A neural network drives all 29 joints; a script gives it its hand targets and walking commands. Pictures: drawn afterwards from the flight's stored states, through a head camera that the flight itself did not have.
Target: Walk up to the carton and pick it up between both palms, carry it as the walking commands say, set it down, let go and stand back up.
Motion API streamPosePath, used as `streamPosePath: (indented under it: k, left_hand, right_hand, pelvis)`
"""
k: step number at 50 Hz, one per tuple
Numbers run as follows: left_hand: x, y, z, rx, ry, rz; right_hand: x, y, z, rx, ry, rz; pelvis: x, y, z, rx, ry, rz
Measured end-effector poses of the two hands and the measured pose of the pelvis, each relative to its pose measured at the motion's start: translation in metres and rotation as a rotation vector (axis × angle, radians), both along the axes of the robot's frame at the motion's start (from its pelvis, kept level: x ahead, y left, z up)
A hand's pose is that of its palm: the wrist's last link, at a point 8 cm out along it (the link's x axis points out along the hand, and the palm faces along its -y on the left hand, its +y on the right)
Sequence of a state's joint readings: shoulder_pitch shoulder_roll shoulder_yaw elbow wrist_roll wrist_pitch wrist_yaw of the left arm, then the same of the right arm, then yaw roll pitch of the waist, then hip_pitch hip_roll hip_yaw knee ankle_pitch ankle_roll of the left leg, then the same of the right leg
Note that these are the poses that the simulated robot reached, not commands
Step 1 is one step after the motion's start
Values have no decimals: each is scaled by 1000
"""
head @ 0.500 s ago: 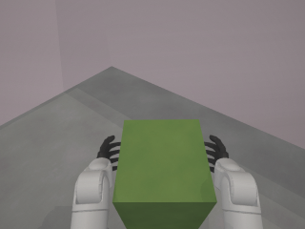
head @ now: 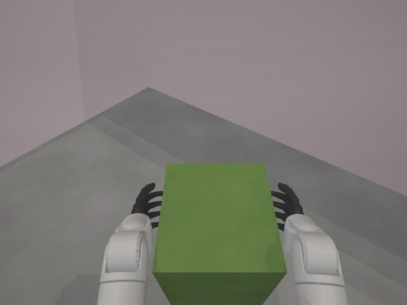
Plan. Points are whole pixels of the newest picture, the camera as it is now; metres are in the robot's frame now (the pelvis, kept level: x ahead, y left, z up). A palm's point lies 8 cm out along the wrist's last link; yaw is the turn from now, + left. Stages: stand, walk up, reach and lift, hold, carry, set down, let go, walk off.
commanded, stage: carry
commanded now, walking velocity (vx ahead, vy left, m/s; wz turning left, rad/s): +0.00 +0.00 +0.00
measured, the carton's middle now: (215, 237) +0.28 +0.00 -0.02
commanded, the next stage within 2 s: hold in 0.54 s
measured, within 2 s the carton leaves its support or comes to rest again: neither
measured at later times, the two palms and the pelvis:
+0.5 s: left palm (144, 223) +0.28 +0.14 +0.05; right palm (295, 224) +0.28 -0.15 +0.06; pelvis +0.00 +0.00 +0.00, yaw +0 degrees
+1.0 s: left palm (133, 225) +0.27 +0.16 +0.06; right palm (287, 218) +0.28 -0.13 +0.07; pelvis -0.02 +0.00 +0.01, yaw -7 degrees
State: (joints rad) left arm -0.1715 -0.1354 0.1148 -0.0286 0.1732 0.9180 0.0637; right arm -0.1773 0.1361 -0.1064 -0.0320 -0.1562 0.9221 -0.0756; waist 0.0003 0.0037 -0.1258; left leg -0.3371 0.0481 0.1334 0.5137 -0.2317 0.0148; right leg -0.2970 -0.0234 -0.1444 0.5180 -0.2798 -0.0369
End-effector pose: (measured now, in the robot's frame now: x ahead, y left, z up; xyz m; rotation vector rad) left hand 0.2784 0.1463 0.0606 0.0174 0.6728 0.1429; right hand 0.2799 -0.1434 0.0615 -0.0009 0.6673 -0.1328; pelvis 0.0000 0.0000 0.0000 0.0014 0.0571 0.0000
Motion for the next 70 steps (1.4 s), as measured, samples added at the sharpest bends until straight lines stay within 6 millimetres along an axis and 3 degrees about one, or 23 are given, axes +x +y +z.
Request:
streamPosePath:
  k: [27,32,51,70]
  left_hand:
    - [-3,-5,-6,14,-15,-8]
    - [-10,0,-18,26,6,-5]
    - [-12,11,4,13,-32,33]
    - [-7,6,0,3,0,39]
  right_hand:
    - [-3,-5,-7,-9,-15,7]
    - [-7,0,-20,-47,4,50]
    - [3,12,7,-48,-36,79]
    - [4,7,0,-33,-2,66]
  pelvis:
    - [-2,-5,0,0,-2,4]
    - [-5,-5,4,7,-96,-55]
    - [-15,-2,7,3,-172,-115]
    - [-17,-8,7,4,-194,-97]
